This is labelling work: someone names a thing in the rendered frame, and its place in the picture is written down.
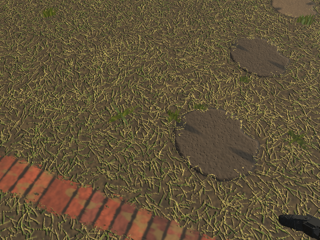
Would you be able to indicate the right robot hand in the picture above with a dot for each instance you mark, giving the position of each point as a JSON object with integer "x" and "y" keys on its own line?
{"x": 308, "y": 224}

